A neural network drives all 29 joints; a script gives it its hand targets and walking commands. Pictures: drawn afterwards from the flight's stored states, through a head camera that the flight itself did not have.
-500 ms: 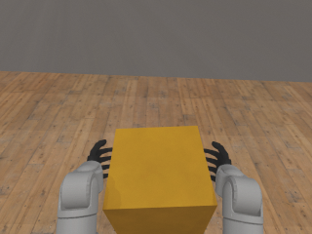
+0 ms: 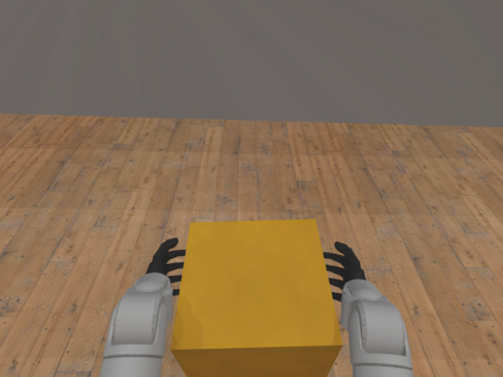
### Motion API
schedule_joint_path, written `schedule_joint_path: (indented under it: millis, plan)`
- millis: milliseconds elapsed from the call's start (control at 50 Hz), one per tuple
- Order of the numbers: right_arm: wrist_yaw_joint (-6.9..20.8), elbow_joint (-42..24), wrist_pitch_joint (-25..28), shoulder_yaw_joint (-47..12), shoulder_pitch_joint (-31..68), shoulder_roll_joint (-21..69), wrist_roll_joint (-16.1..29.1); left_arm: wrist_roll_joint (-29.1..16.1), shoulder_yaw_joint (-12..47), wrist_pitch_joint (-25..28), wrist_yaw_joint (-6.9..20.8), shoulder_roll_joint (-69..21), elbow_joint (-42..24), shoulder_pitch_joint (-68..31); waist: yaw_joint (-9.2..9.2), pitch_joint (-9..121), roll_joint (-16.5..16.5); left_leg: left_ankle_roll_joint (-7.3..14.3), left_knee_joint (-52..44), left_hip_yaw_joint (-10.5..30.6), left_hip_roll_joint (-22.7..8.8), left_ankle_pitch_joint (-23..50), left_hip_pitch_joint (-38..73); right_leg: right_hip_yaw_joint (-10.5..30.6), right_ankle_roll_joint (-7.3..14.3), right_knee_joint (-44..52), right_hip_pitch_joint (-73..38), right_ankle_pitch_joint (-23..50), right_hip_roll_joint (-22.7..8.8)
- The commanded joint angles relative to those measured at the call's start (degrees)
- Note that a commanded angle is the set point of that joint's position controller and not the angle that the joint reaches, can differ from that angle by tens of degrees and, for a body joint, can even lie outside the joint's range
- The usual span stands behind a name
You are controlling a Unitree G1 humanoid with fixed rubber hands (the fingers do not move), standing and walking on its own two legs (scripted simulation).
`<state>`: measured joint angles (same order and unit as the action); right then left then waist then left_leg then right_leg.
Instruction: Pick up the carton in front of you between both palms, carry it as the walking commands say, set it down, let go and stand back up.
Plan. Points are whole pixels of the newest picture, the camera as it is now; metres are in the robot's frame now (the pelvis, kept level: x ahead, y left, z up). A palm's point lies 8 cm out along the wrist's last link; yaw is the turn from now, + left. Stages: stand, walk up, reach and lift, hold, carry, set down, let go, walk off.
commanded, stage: carry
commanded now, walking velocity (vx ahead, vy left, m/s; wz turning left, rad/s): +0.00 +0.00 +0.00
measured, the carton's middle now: (255, 311) +0.28 +0.00 -0.03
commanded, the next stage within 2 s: hold in 0.96 s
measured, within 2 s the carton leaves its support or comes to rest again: neither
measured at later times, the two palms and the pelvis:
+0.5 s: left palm (157, 291) +0.26 +0.15 +0.05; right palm (352, 300) +0.26 -0.15 +0.05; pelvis -0.03 +0.00 +0.00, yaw +0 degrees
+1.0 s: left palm (151, 300) +0.25 +0.15 +0.05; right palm (352, 310) +0.24 -0.14 +0.05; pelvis -0.04 +0.00 +0.01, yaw +1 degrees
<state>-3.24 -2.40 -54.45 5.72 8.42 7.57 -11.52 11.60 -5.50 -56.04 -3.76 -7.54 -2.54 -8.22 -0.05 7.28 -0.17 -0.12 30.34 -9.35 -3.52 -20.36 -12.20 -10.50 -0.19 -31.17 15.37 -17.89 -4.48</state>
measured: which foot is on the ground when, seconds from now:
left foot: down 0.00-1.00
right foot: down 0.00-1.00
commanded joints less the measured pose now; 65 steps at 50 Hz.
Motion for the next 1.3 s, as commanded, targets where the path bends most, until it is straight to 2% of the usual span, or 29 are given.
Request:
schedule_joint_path:
  millis: [0, 160, 260, 400, 940, 960, 980, 1000, 1020, 1040, 1080, 1160, 1280]
  plan:
    - [14.51, 0.58, 4.64, -31.90, 24.55, 50.26, 16.53, -17.23, 32.39, 6.04, 15.00, -49.30, -1.51, -26.69, 0.07, 11.05, 0.01, 0.48, -3.78, 4.93, -6.39, 24.20, 2.52, 5.43, 0.47, 3.33, -6.00, 22.83, -5.82]
    - [15.43, 12.88, 14.90, -23.32, 30.64, 51.77, 10.45, -10.85, 23.64, 16.40, 15.95, -51.19, 12.02, -32.03, 0.13, 10.17, 0.23, 1.01, -5.99, 5.32, -6.20, 16.32, 1.27, 5.98, 0.72, 5.72, -4.98, 16.52, -5.67]
    - [16.12, 16.08, 18.81, -22.76, 33.48, 54.39, 9.57, -9.73, 22.59, 20.21, 16.57, -53.97, 15.52, -34.09, 0.14, 11.90, 0.31, 1.10, -6.03, 5.39, -6.08, 15.76, 1.59, 5.93, 0.82, 5.77, -5.60, 16.25, -5.71]
    - [15.95, 11.60, 16.06, -27.35, 31.05, 54.94, 12.37, -12.13, 26.96, 17.43, 16.26, -54.89, 11.69, -31.26, 0.12, 13.36, 0.30, 1.02, -5.31, 5.42, -6.19, 17.74, 2.04, 5.78, 0.73, 5.40, -5.63, 17.84, -5.94]
    - [15.73, 10.35, 15.04, -27.18, 31.61, 53.72, 12.55, -12.16, 26.64, 16.27, 16.13, -54.14, 11.55, -30.64, 0.05, 12.17, 0.11, 1.27, -5.96, 5.77, -6.27, 15.89, 0.24, 6.03, 0.55, 5.83, -4.51, 15.64, -5.87]
    - [16.25, 9.22, 14.54, -26.16, 25.74, 54.58, 11.69, -11.51, 25.03, 15.97, 16.59, -55.60, 11.40, -25.56, 0.08, 7.94, -1.49, 1.67, -9.45, 14.20, 7.42, 31.83, 7.33, 13.63, 1.88, 8.15, -16.13, 27.96, 9.70]
    - [16.24, 6.12, 15.28, -25.77, 26.66, 52.60, 11.41, -10.43, 25.07, 16.60, 16.33, -54.14, 9.12, -25.78, 0.26, 10.29, -2.06, 1.36, -9.09, 14.72, 6.69, 36.12, 8.26, 15.80, 2.25, 8.74, -18.28, 32.39, 8.94]
    - [16.21, 5.38, 15.16, -26.04, 28.07, 52.30, 11.08, -9.16, 23.44, 16.81, 15.96, -52.95, 10.10, -24.34, 0.55, 10.39, -0.27, 1.52, -9.03, 15.07, 6.89, 39.04, 13.40, 15.39, 1.20, 8.75, -14.78, 34.56, 9.14]
    - [16.16, 5.65, 15.22, -25.93, 28.69, 51.98, 10.89, -8.72, 22.87, 16.88, 15.86, -52.33, 10.70, -25.28, 0.54, 11.05, -0.95, 0.94, -9.91, 15.08, 6.65, 34.95, 15.92, 14.46, 0.61, 9.71, -14.40, 28.41, 9.61]
    - [16.32, 7.13, 15.28, -26.23, 29.36, 51.81, 10.89, -8.34, 22.93, 16.93, 15.79, -52.29, 11.76, -25.84, 1.06, 8.49, -1.45, 0.59, -10.49, 14.46, 7.03, 31.93, 15.43, 14.15, 0.37, 10.43, -13.55, 24.89, 10.04]
    - [16.39, 8.55, 15.62, -25.70, 30.50, 51.96, 10.73, -9.33, 23.90, 16.99, 16.03, -53.44, 11.92, -28.89, 0.47, 7.23, -1.81, 0.07, -11.40, 13.98, 7.55, 25.61, 13.52, 14.21, 0.56, 11.12, -14.58, 20.22, 10.45]
    - [16.76, 11.37, 15.63, -23.78, 31.64, 53.33, 9.65, -10.23, 24.18, 16.87, 17.56, -54.71, 13.64, -32.46, -0.87, 4.84, -1.11, 0.30, -12.05, 13.99, 7.40, 18.42, 10.89, 14.28, 1.26, 11.94, -14.67, 14.91, 10.03]
    - [17.95, 15.52, 15.02, -21.46, 35.03, 54.63, 8.69, -8.96, 20.97, 16.61, 18.92, -55.04, 18.06, -34.73, -0.40, 1.55, 0.04, 0.95, -13.18, 13.77, 7.20, 9.47, 7.31, 14.10, 1.26, 12.92, -14.45, 7.99, 9.15]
